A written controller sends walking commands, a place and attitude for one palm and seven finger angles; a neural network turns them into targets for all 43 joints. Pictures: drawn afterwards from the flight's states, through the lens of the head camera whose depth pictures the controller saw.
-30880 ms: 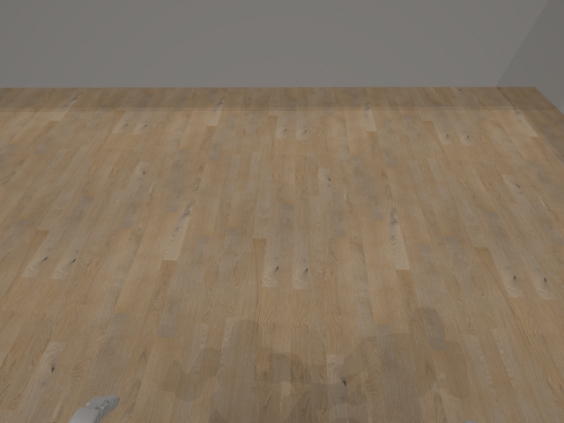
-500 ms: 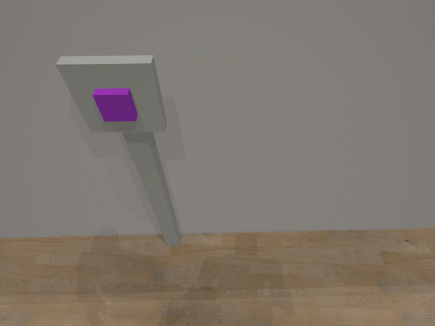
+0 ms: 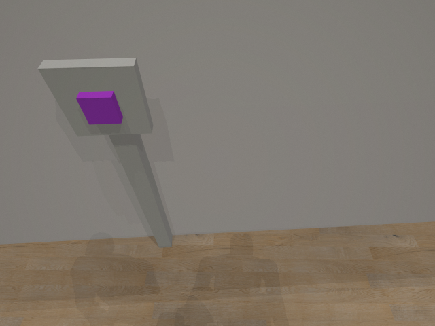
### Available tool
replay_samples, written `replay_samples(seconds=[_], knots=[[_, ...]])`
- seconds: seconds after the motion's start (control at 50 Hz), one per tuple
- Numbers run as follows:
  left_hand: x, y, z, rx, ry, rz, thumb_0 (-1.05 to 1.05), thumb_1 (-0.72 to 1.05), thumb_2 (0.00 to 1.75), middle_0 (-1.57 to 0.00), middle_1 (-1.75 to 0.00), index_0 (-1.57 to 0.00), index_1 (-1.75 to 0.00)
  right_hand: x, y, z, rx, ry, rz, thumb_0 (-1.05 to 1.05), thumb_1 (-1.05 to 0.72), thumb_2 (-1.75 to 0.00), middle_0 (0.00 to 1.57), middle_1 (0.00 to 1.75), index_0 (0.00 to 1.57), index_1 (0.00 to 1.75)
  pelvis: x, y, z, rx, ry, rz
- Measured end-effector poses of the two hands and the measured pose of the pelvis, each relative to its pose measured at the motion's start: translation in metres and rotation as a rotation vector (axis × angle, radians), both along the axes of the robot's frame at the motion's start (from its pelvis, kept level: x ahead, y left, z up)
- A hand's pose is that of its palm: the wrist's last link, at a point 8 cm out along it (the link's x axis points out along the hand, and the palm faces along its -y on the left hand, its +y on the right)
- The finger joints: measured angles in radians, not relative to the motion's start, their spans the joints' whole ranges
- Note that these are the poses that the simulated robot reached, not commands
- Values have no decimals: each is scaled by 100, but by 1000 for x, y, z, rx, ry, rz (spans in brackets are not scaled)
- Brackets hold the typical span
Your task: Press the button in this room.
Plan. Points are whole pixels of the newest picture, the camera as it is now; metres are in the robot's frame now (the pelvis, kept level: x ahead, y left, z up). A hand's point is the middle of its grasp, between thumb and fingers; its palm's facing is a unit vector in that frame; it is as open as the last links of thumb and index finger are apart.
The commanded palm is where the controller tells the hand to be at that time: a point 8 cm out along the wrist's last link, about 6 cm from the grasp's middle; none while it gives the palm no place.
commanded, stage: look again from close up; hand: left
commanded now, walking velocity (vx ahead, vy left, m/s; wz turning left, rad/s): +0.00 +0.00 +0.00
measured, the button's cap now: (101, 107) +0.51 +0.28 +0.11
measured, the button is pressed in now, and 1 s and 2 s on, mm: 0 0 0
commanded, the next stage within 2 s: raise the hand and make a fist in 0.46 s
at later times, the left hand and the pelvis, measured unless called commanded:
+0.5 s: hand out of the picture +0.03 +0.22 -0.18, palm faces +0.00 -0.98 -0.21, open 7.4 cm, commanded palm none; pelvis +0.02 +0.04 +0.00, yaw +0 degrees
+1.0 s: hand (109, 323) +0.14 +0.20 -0.05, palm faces +0.18 -0.98 -0.02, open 5.3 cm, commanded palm +0.13 +0.26 -0.02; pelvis -0.02 -0.02 -0.06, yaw +2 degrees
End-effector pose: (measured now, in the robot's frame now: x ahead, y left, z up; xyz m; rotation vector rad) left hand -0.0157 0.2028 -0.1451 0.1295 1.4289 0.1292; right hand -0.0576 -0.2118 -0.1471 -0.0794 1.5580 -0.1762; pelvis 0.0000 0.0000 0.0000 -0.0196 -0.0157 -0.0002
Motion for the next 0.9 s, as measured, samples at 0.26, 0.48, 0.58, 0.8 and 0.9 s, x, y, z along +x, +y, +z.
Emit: replay_samples(seconds=[0.26, 0.48, 0.58, 0.8, 0.9], knots=[[35, 54, -2, 49, -99, 6, 0, 91, 90, -20, -30, -20, -30, 70, 26, -6, -30, -191, 66, 4, -96, -90, 20, 30, 20, 30, 13, 35, -6, 9, 2, 2], [37, 65, 0, 51, -65, -20, 0, 90, 90, -20, -30, -20, -30, 90, 21, 5, -52, -228, 84, 2, -93, -90, 20, 30, 20, 30, 17, 37, -2, 23, 17, -8], [32, 59, -2, 44, -45, -17, 0, 90, 90, -20, -30, -20, -30, 94, 17, 5, -54, -219, 92, 1, -92, -90, 20, 30, 20, 30, 18, 35, -2, 17, 19, -6], [212, 46, 170, 94, -1296, 24, 1, 91, 90, -32, -44, -32, -44, 194, -13, 34, -115, -811, 109, 2, -91, -90, 20, 30, 20, 30, 1, 16, -20, 34, 105, 16], [189, 38, 144, -27, -1417, -62, 0, 90, 90, -44, -56, -44, -57, 234, -35, 46, -133, -944, 169, 1, -91, -90, 20, 30, 20, 30, -12, -6, -44, 36, 171, 10]])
